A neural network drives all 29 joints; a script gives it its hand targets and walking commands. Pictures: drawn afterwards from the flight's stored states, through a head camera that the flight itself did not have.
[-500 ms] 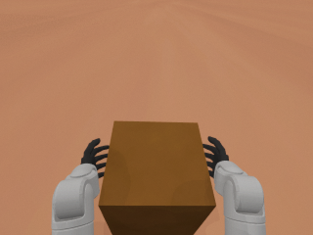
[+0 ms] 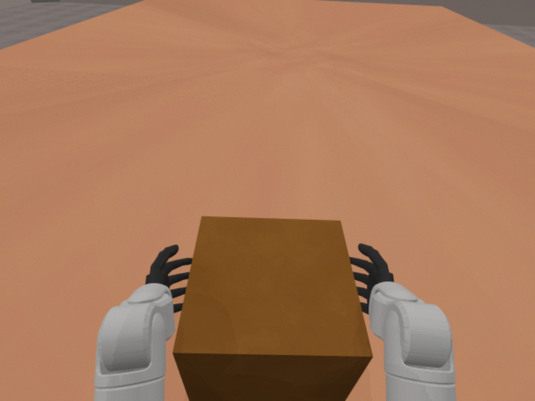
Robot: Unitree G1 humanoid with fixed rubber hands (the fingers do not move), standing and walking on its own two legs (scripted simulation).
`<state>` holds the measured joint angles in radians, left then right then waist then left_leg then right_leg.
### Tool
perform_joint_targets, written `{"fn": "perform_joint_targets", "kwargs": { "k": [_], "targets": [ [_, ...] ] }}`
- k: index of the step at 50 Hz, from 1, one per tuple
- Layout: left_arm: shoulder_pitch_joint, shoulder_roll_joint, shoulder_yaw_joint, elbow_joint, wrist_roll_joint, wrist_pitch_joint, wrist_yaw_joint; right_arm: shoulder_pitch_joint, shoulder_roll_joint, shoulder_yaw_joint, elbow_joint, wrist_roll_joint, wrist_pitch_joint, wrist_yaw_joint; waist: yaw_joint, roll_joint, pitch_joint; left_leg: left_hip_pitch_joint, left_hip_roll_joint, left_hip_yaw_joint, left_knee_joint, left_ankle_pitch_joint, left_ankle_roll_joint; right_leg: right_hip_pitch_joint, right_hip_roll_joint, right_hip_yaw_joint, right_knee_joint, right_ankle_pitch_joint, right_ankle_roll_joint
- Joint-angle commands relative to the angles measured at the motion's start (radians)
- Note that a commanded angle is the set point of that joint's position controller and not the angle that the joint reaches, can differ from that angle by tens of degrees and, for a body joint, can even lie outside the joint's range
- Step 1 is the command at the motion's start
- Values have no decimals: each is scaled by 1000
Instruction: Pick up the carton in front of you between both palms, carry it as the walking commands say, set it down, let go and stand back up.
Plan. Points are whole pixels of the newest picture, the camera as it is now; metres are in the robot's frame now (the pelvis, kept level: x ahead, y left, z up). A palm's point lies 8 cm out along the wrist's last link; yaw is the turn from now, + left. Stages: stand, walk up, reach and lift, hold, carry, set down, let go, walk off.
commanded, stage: carry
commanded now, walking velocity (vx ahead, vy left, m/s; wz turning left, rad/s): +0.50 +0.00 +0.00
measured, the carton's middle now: (267, 322) +0.27 +0.01 +0.02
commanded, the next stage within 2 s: none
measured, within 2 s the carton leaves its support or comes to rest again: neither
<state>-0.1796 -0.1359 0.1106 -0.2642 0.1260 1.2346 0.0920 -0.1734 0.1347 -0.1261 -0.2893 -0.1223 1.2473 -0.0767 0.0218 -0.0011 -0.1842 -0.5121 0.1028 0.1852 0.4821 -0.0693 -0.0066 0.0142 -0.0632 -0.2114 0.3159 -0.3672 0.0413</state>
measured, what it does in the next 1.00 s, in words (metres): walks ahead: left foot, then right foot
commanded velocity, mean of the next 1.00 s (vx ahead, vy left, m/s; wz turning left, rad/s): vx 0.50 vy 0.00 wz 0.00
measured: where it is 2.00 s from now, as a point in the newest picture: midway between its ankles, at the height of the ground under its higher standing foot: (262, 248)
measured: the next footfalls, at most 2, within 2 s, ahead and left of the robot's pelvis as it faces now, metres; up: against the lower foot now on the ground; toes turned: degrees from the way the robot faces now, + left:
left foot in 0.02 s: +0.20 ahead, +0.12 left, +0.00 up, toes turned +13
right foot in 0.52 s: +0.51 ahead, -0.11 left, +0.00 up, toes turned -13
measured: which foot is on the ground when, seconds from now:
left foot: up 0.00-0.00, down 0.02-0.56, up 0.58-1.00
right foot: down 0.00-0.06, up 0.08-0.50, down 0.52-1.00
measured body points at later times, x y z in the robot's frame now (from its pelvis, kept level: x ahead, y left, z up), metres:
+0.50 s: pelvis +0.32 +0.00 +0.00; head +0.29 +0.00 +0.45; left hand +0.59 +0.15 +0.10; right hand +0.59 -0.16 +0.10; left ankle +0.16 +0.11 -0.73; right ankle +0.46 -0.11 -0.72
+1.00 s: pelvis +0.65 +0.00 -0.01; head +0.63 +0.00 +0.44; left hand +0.93 +0.15 +0.08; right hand +0.92 -0.16 +0.09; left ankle +0.80 +0.10 -0.72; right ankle +0.47 -0.10 -0.73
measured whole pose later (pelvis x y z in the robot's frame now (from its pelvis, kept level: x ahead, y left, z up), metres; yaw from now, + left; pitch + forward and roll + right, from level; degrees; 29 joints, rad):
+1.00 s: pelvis +0.65 +0.00 -0.01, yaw -1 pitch +3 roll +0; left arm -0.18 -0.14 0.11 -0.33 0.12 1.23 0.09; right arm -0.17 0.14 -0.11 -0.35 -0.12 1.24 -0.08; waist 0.01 0.00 -0.11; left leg -0.52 0.07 0.21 0.48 -0.04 0.02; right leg 0.09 -0.05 -0.22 0.27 -0.41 0.03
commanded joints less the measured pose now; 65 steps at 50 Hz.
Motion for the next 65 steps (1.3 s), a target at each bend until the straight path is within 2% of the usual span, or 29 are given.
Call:
{"fn": "perform_joint_targets", "kwargs": {
  "k": [1, 2, 3, 4, 7, 9, 11, 15, 22, 24, 26, 27, 28, 29, 30, 32, 34, 37, 41, 47, 49, 51, 52, 53, 54, 56, 57, 61, 65],
  "targets": [
    [-494, -854, -697, -27, -409, 3, -268, -455, 868, 683, 31, 383, -5, 243, -25, -75, -98, 327, -73, 98, -41, -81, 15, -127, -135, -4, 161, 380, -74],
    [-496, -845, -696, -18, -409, 4, -267, -448, 865, 675, 48, 383, -6, 245, -46, 26, -143, 511, 47, -89, -87, -173, 35, -277, -99, -22, 389, 316, -36],
    [-519, -869, -709, -38, -423, 12, -264, -445, 858, 664, 70, 370, -16, 249, -55, 299, -233, 736, 288, -532, -213, -331, 177, -556, 15, -7, 695, 100, 16],
    [-543, -883, -716, -41, -431, 8, -267, -432, 890, 675, 71, 386, -25, 250, -50, 336, -223, 785, 338, -684, -281, -203, 224, -729, 46, 91, 838, -124, -1],
    [-546, -970, -722, -49, -450, -30, -273, -503, 991, 707, -18, 430, -56, 256, -38, 77, -234, 654, 286, -430, -220, -33, 156, -737, -75, 205, 893, -12, -53],
    [-537, -990, -737, -77, -440, -53, -265, -522, 1016, 731, -57, 448, -74, 261, -32, 91, -230, 559, 249, -305, -265, -77, 118, -668, -85, 188, 797, 82, -52],
    [-507, -992, -750, -98, -421, -70, -254, -498, 1012, 744, -71, 454, -86, 268, -32, 126, -212, 545, 226, -232, -309, -116, 123, -668, -83, 158, 707, 142, -38],
    [-450, -962, -750, -134, -408, -75, -238, -447, 955, 751, -108, 455, -85, 270, -34, 126, -152, 590, 192, -143, -335, -11, 142, -707, -71, 104, 473, 240, -17],
    [-441, -834, -728, -165, -421, -10, -243, -405, 833, 710, -114, 406, -32, 245, -40, 153, -36, 615, 161, -27, -282, 161, 101, -588, -24, 12, 204, 356, -59],
    [-450, -807, -712, -147, -422, 9, -249, -417, 812, 701, -97, 396, -15, 240, -35, 162, -29, 605, 158, -1, -196, 248, 83, -486, -1, -21, 165, 315, -75],
    [-442, -795, -690, -108, -420, 21, -254, -435, 795, 698, -85, 393, 1, 235, -8, 87, -115, 460, 89, 77, 103, 309, 37, -140, 54, -73, 131, 216, -76],
    [-434, -783, -676, -89, -414, 24, -256, -461, 785, 698, -89, 396, 9, 234, 14, -64, -175, 267, 51, 68, 352, 89, -1, 49, -132, 200, 59, 72, -98],
    [-453, -783, -661, -63, -404, 18, -259, -501, 806, 716, -105, 405, 20, 232, 14, -330, -245, -55, -84, 15, 635, -271, -42, 278, -372, 654, -49, 24, -236],
    [-443, -815, -666, -59, -416, 16, -260, -508, 819, 719, -88, 407, 19, 235, 9, -310, -221, -173, -77, -111, 772, -411, -19, 261, -379, 698, -95, 192, -261],
    [-470, -854, -677, -76, -426, 10, -263, -528, 859, 724, -85, 417, 11, 238, 1, -234, -226, -196, -32, -156, 824, -398, 8, 232, -350, 584, -60, 331, -251],
    [-525, -923, -698, -116, -445, -9, -268, -546, 917, 735, -93, 428, -12, 241, -5, -58, -210, -171, 37, -185, 741, -286, 25, 113, -307, 418, -49, 396, -195],
    [-552, -951, -711, -142, -455, -24, -272, -552, 950, 750, -106, 425, -32, 237, -9, -83, -213, -106, 41, -161, 625, -207, 19, 42, -275, 306, -97, 314, -161],
    [-529, -934, -716, -174, -466, -30, -276, -512, 963, 754, -122, 412, -48, 224, -8, -108, -179, -127, 36, -116, 467, -142, -1, 32, -253, 224, -158, 239, -177],
    [-482, -880, -708, -183, -456, -17, -274, -461, 920, 745, -135, 395, -38, 211, -5, -107, -121, -153, 15, -55, 228, -35, -14, 87, -207, 135, -149, 404, -178],
    [-421, -842, -683, -102, -408, 2, -270, -439, 878, 733, -80, 397, -10, 230, 0, -143, -18, -80, -27, 17, 22, 63, 25, 127, -186, 55, -105, 577, -138],
    [-429, -845, -685, -84, -404, 1, -271, -448, 877, 727, -59, 401, -8, 238, -4, -158, -24, 44, -57, 56, -14, 33, 39, 114, -183, 23, -14, 718, -113],
    [-445, -848, -695, -77, -404, -2, -272, -433, 882, 712, -23, 401, -14, 246, -38, -91, -130, 415, -103, 98, -47, -46, 41, -45, -119, -48, 290, 723, -67],
    [-458, -847, -700, -74, -407, -2, -272, -423, 878, 706, -11, 392, -18, 250, -56, 47, -202, 621, 100, -205, -113, -208, 85, -248, -76, -31, 537, 466, -27],
    [-486, -877, -717, -99, -417, -2, -272, -432, 894, 705, 13, 389, -33, 256, -51, 328, -274, 852, 329, -644, -217, -246, 228, -572, 58, 31, 828, 20, 6],
    [-502, -887, -724, -94, -421, -12, -274, -415, 929, 713, 8, 410, -43, 258, -46, 290, -254, 827, 338, -669, -263, -68, 245, -675, 48, 154, 969, -100, -22],
    [-518, -948, -735, -103, -436, -40, -278, -455, 994, 731, -35, 426, -67, 258, -44, 94, -253, 735, 281, -453, -199, 130, 196, -695, -37, 213, 985, -21, -63],
    [-515, -965, -744, -111, -440, -53, -277, -470, 1014, 740, -57, 432, -78, 258, -39, 44, -238, 666, 265, -375, -212, 146, 166, -667, -68, 219, 915, 29, -67],
    [-441, -999, -760, -123, -427, -88, -263, -434, 1014, 758, -94, 441, -102, 263, -34, 109, -214, 592, 216, -227, -301, 8, 144, -634, -69, 161, 703, 126, -48],
    [-402, -968, -764, -149, -410, -94, -249, -394, 965, 762, -122, 442, -102, 269, -35, 120, -138, 626, 179, -134, -325, 95, 152, -690, -60, 97, 469, 225, -22]
  ]
}}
